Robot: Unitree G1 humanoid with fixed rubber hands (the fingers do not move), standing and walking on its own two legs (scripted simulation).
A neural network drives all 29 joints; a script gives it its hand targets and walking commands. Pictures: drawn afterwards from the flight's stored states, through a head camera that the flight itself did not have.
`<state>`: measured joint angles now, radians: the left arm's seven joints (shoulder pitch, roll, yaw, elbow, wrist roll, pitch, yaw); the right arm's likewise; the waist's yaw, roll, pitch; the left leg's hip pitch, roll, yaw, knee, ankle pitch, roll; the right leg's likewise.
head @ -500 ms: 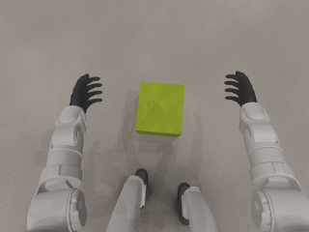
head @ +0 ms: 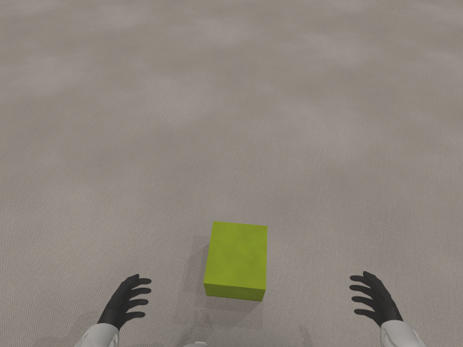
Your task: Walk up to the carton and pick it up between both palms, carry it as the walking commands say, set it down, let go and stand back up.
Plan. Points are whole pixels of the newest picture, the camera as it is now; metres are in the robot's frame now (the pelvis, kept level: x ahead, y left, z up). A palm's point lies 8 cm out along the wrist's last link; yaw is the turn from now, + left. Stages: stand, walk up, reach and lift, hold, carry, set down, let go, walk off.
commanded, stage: let go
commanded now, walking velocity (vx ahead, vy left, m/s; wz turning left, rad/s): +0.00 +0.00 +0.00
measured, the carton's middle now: (237, 260) +0.51 +0.03 -0.67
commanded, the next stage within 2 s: stand in 0.56 s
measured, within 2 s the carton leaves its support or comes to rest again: neither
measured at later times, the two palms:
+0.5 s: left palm (101, 310) +0.18 +0.26 -0.05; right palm (383, 324) +0.19 -0.22 -0.05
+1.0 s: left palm (102, 306) +0.19 +0.27 -0.08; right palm (409, 306) +0.23 -0.28 -0.07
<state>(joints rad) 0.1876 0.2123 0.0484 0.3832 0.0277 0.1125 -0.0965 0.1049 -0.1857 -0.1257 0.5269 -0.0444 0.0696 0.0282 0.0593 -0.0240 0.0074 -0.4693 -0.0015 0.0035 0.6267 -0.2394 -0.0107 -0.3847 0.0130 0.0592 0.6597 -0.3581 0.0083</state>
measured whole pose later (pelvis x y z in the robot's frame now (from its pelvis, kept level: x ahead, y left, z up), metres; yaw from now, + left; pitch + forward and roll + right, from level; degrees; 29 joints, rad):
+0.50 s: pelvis +0.02 +0.02 +0.01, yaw +0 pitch -3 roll -1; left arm 0.22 0.21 0.04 0.30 0.03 0.23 -0.04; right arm 0.20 -0.19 -0.13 0.44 -0.04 0.11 0.09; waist 0.04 -0.02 0.09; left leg -0.28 -0.02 0.00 0.60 -0.27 0.02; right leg -0.16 0.00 0.06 0.55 -0.35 0.01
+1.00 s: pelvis +0.07 -0.01 +0.01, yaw +0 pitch +2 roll +0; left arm 0.26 0.31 0.04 0.55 0.03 0.04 0.02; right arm 0.19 -0.27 -0.13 0.62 -0.04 0.01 0.02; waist 0.03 -0.03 0.03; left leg -0.28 0.00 0.00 0.59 -0.34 -0.01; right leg -0.17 0.01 0.06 0.57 -0.42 0.01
